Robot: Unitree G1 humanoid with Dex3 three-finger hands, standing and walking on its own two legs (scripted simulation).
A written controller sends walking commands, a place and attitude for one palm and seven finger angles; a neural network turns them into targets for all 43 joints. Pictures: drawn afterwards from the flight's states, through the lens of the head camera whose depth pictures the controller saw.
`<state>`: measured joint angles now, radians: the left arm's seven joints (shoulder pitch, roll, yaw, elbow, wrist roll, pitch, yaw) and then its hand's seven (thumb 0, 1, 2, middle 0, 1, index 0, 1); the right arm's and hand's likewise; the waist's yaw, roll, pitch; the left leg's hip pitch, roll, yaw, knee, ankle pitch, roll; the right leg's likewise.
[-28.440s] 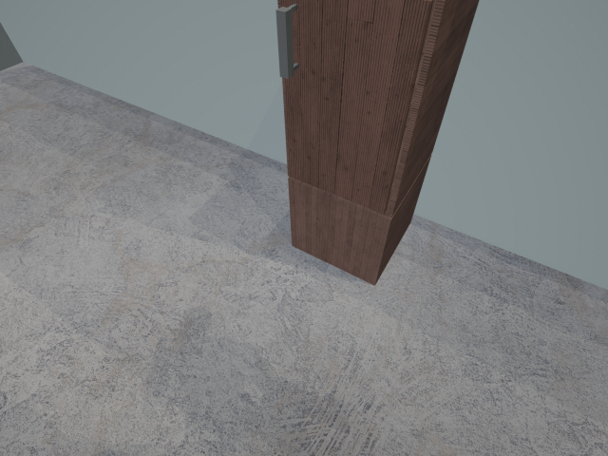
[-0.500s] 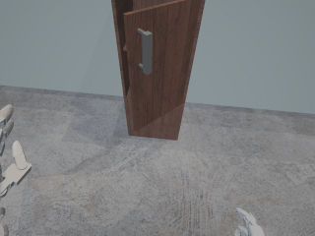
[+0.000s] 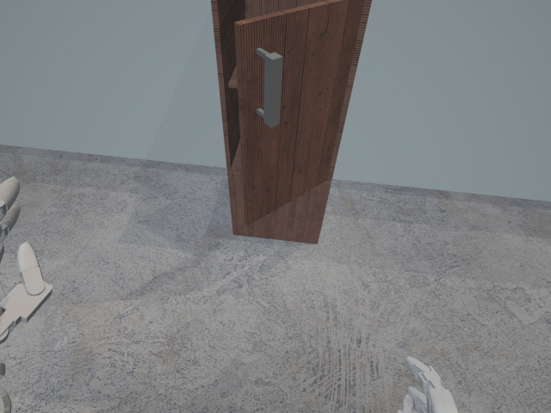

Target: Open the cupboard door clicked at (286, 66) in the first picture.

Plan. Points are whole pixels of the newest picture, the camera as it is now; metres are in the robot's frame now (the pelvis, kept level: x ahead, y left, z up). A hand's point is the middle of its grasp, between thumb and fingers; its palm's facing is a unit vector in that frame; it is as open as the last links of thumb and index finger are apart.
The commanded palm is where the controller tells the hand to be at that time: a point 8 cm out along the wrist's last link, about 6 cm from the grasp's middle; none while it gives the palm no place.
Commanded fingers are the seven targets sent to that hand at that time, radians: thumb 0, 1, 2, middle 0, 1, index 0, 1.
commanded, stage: let the arm hang, fingers relaxed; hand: left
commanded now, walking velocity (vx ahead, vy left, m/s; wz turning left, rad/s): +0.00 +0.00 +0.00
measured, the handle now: (266, 88) +0.71 +0.08 +0.12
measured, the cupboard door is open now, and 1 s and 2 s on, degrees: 45 45 45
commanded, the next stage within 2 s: look to check the result in 1.14 s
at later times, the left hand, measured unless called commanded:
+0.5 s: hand out of the picture +0.00 +0.17 -0.19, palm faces +0.03 -0.98 -0.17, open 7.1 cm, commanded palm none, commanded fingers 0.00 0.90 0.90 -0.20 -0.30 -0.20 -0.30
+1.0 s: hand out of the picture +0.06 +0.19 -0.16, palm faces +0.04 -0.96 -0.27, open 7.4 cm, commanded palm none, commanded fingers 0.00 0.90 0.90 -0.20 -0.30 -0.20 -0.30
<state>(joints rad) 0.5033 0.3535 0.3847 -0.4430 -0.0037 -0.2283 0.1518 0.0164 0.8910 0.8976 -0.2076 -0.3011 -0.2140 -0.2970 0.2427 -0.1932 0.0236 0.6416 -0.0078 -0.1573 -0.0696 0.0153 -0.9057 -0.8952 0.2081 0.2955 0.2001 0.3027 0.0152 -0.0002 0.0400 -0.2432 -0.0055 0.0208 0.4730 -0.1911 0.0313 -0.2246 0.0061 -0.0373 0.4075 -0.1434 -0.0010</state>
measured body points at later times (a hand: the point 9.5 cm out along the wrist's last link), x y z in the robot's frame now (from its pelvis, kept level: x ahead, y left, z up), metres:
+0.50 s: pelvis -0.01 -0.02 -0.01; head +0.02 +0.01 +0.44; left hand +0.00 +0.22 -0.17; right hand -0.01 -0.28 -0.14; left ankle +0.04 +0.10 -0.74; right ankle +0.05 -0.12 -0.74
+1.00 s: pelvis +0.02 -0.02 +0.00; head +0.03 -0.03 +0.45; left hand +0.06 +0.24 -0.14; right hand +0.07 -0.26 -0.16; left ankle +0.04 +0.10 -0.74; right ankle +0.05 -0.12 -0.74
